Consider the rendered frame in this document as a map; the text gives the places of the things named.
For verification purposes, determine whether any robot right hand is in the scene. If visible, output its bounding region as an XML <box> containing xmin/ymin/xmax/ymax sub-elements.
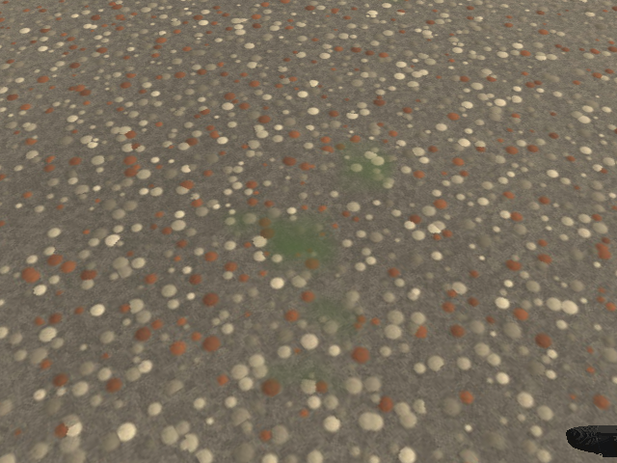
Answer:
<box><xmin>566</xmin><ymin>425</ymin><xmax>617</xmax><ymax>457</ymax></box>

